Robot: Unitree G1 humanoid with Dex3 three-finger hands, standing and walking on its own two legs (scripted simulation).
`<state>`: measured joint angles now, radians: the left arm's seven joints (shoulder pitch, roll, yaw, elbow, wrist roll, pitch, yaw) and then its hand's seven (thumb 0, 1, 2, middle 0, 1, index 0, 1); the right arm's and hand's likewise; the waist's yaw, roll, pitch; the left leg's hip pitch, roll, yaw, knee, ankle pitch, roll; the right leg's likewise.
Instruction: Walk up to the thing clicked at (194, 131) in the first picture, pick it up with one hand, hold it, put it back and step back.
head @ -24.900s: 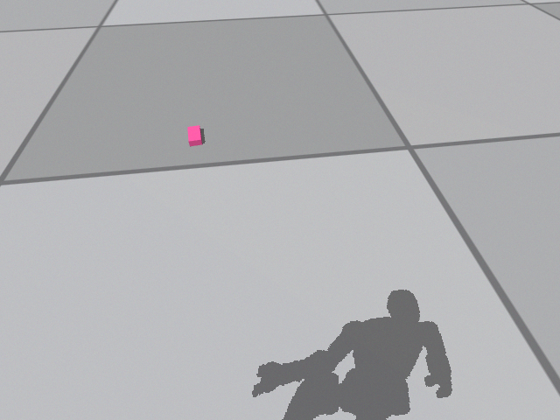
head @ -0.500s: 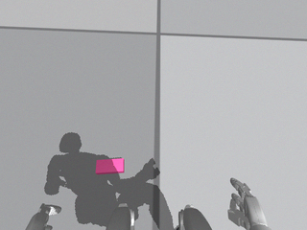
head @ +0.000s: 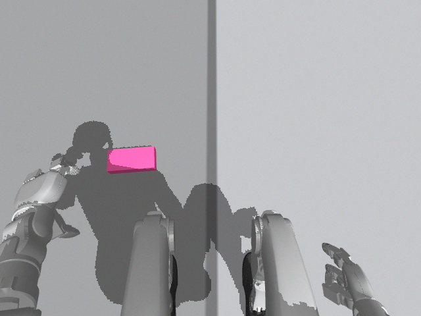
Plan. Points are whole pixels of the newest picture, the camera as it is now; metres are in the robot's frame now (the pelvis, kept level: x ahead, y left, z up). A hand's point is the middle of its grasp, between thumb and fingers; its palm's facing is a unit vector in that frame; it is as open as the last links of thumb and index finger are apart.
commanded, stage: rise first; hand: left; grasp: from above
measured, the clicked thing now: (132, 160) +0.52 +0.28 -0.45
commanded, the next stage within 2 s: none
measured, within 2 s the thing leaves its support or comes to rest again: neither
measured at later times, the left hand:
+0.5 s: hand (85, 175) +0.41 +0.33 -0.24, palm faces -0.46 -0.06 -0.88, open 14.2 cm
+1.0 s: hand (96, 165) +0.45 +0.33 -0.29, palm faces -0.46 -0.04 -0.89, open 14.1 cm
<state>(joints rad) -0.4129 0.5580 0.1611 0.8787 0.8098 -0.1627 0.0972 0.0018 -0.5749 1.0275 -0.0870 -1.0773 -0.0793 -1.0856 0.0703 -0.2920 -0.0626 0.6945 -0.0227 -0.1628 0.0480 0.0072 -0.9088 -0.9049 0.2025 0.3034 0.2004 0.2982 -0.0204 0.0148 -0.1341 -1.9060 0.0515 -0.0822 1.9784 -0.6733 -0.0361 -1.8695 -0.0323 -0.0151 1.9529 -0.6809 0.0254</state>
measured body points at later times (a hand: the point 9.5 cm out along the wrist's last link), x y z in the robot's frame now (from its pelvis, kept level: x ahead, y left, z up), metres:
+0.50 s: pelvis -0.02 +0.01 -0.10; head +0.20 +0.06 +0.28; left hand +0.43 +0.33 -0.19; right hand +0.04 -0.28 -0.21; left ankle +0.07 +0.14 -0.43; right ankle +0.08 -0.13 -0.43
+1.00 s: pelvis -0.01 +0.02 -0.13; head +0.24 +0.07 +0.24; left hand +0.47 +0.33 -0.24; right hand +0.04 -0.27 -0.24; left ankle +0.07 +0.14 -0.43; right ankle +0.08 -0.13 -0.43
